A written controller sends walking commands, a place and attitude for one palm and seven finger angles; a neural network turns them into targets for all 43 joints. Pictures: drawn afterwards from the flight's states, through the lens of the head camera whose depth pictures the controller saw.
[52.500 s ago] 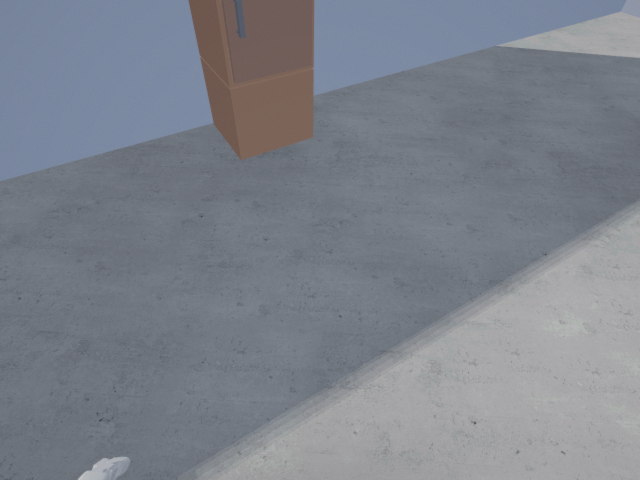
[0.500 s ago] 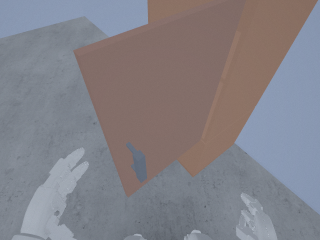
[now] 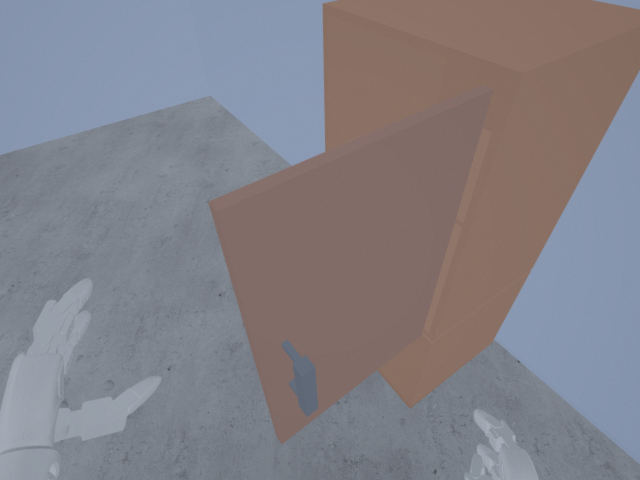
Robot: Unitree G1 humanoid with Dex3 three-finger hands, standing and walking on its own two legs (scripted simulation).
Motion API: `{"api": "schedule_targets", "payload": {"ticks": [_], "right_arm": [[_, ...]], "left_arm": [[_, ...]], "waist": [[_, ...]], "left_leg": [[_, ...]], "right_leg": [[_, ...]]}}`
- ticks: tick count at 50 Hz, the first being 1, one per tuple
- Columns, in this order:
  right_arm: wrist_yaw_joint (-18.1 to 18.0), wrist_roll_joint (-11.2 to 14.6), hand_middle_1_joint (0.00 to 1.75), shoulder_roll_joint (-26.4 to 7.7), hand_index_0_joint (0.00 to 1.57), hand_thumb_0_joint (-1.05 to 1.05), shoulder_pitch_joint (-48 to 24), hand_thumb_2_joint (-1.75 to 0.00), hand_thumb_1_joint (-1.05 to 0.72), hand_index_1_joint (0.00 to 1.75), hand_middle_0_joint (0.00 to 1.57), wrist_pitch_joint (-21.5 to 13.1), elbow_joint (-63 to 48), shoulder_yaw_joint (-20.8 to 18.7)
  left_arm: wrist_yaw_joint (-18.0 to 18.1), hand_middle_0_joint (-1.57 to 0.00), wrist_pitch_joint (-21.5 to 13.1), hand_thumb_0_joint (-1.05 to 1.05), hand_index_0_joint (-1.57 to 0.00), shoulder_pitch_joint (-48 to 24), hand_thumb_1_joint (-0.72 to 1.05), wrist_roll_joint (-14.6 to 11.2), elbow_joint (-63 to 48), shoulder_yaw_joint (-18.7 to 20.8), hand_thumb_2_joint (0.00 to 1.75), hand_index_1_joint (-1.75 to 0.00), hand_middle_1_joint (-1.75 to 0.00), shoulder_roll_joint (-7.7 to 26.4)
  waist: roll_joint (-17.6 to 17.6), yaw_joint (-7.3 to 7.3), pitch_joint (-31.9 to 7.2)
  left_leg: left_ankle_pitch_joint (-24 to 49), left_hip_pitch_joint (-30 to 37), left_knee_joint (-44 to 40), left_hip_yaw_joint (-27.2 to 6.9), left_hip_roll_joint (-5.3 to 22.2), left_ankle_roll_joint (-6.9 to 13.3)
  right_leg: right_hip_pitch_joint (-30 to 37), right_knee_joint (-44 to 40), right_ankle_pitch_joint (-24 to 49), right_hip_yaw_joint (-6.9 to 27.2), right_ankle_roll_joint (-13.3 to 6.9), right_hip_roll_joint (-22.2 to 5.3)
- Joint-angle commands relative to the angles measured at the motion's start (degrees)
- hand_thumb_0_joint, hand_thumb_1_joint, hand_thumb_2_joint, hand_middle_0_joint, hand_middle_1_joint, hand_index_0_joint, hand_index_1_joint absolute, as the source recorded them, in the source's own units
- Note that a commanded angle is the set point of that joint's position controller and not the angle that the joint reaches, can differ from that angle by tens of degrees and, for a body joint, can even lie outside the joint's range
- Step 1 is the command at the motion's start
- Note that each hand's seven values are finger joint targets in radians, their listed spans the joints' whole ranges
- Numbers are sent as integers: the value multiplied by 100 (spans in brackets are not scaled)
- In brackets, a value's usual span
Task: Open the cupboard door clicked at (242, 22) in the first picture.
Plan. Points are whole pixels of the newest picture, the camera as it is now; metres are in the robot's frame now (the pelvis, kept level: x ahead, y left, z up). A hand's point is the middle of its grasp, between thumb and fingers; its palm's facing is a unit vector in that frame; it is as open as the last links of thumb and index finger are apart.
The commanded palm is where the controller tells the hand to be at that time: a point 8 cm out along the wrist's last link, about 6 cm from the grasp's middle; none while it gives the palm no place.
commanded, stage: draw the hand back to the body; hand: left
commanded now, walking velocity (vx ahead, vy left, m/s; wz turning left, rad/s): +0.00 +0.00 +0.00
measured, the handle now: (298, 377) +0.28 +0.07 -0.06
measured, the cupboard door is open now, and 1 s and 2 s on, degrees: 92 92 92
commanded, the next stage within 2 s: step back with the hand held close in 0.64 s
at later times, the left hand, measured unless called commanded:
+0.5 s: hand (80, 354) +0.18 +0.24 +0.16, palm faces +0.44 -0.81 -0.39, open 7.6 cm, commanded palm +0.13 +0.28 +0.19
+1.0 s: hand (92, 348) +0.18 +0.23 +0.17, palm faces +0.36 -0.80 -0.48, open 7.4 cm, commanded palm +0.12 +0.28 +0.19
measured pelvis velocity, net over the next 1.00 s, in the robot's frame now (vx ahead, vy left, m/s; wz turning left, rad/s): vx -0.03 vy -0.02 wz -0.04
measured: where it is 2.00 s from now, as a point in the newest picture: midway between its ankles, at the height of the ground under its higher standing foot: outside the picture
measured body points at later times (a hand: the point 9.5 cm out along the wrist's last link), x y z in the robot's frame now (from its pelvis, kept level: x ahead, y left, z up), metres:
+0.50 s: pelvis -0.01 -0.02 +0.02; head -0.03 -0.04 +0.47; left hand +0.15 +0.28 +0.19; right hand +0.17 -0.24 -0.06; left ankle -0.05 +0.08 -0.72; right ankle +0.01 -0.12 -0.72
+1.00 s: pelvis -0.03 -0.02 +0.02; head -0.02 -0.03 +0.47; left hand +0.16 +0.27 +0.20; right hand +0.15 -0.27 -0.06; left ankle -0.05 +0.08 -0.72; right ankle +0.01 -0.12 -0.72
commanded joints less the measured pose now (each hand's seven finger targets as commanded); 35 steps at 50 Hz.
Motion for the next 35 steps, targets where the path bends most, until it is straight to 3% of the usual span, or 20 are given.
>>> {"api": "schedule_targets", "payload": {"ticks": [1,5,10,13,17,20,24,26,30,35], "right_arm": [[15,-53,30,-629,20,0,-739,-90,-90,30,20,-439,-780,-291],[58,-62,30,-632,20,0,-880,-90,-90,30,20,-459,-656,-311],[101,-92,30,-624,20,0,-997,-90,-90,30,20,-524,-521,-329],[130,-92,30,-618,20,0,-1012,-90,-90,30,20,-528,-456,-355],[203,-70,30,-651,20,0,-1049,-90,-90,30,20,-401,-368,-411],[191,-73,30,-681,20,0,-1123,-90,-90,30,20,-335,-393,-445],[153,-114,30,-638,20,0,-1210,-90,-90,30,20,-421,-421,-434],[139,-127,30,-620,20,0,-1231,-90,-90,30,20,-478,-395,-413],[126,-121,30,-601,20,0,-1230,-90,-90,30,20,-551,-297,-415],[141,-103,30,-596,20,0,-1231,-90,-90,30,20,-528,-232,-435]], "left_arm": [[27,-19,-440,0,-19,-372,48,-15,-1193,880,72,-30,-30,922],[-8,-19,-530,0,-19,-645,62,-48,-1172,1176,78,-30,-30,1065],[-15,-20,-683,0,-20,-981,80,-86,-1371,1562,86,-30,-30,1296],[-30,-20,-758,0,-20,-1154,90,-116,-1451,1717,90,-30,-30,1346],[-155,-20,-691,0,-20,-853,90,-156,-732,1311,90,-30,-30,827],[-170,-20,-729,0,-20,-962,90,-153,-720,1348,90,-30,-30,928],[-110,-20,-858,0,-20,-1211,90,-100,-1341,1549,90,-30,-30,1222],[-81,-20,-874,0,-20,-1271,90,-77,-1488,1554,90,-30,-30,1275],[-60,-20,-855,0,-20,-1256,90,-65,-1340,1560,90,-30,-30,1270],[-117,-20,-838,0,-20,-1174,90,-91,-805,1406,90,-30,-30,1014]], "waist": [[-80,-10,-42],[-90,29,98],[177,73,73],[144,67,21],[-192,10,586],[-323,31,576],[22,89,-29],[219,76,-16],[162,62,249],[-230,37,704]], "left_leg": [[2941,-93,-1119,-348,409,-416],[2782,82,-1383,-276,408,-400],[2873,354,-1594,-196,383,-386],[2898,489,-1682,-158,376,-368],[2469,425,-1834,-120,415,-309],[1955,417,-1913,-94,382,-222],[2061,611,-1892,-64,294,-181],[2063,635,-1894,-62,280,-197],[2079,653,-1883,-41,267,-199],[1773,581,-2001,-49,310,-187]], "right_leg": [[1093,-665,1437,120,-147,-35],[1353,-945,1468,145,-162,-15],[1626,-1179,1661,204,-177,-20],[1726,-1272,1745,235,-161,-7],[1526,-1472,1472,240,-125,12],[1591,-1600,1191,279,-129,8],[1923,-1573,1390,365,-144,-15],[1933,-1600,1428,389,-154,-28],[1819,-1734,1430,416,-166,-10],[1600,-1873,1024,375,-131,22]]}}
